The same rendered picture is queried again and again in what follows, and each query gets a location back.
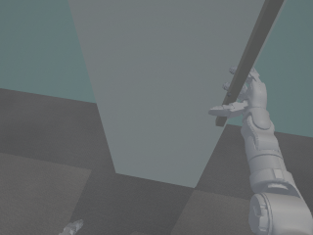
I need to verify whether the right robot hand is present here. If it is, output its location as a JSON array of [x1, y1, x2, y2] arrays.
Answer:
[[208, 66, 267, 118]]

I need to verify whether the fridge door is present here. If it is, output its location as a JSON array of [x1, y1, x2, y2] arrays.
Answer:
[[67, 0, 286, 188]]

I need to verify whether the left robot hand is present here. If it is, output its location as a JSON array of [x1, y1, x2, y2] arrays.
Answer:
[[59, 219, 84, 235]]

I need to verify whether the handle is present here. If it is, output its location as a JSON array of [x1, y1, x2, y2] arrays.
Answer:
[[215, 0, 284, 127]]

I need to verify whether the robot right upper arm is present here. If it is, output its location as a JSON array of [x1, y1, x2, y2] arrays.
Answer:
[[248, 192, 313, 235]]

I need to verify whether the robot right forearm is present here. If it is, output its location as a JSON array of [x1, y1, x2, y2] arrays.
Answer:
[[241, 108, 313, 227]]

